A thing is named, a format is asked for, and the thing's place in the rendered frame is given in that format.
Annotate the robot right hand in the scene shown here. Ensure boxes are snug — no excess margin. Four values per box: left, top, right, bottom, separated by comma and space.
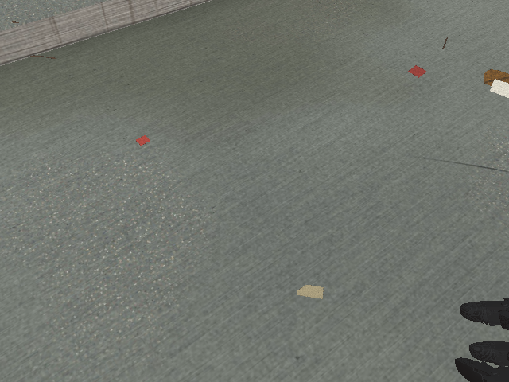
455, 298, 509, 382

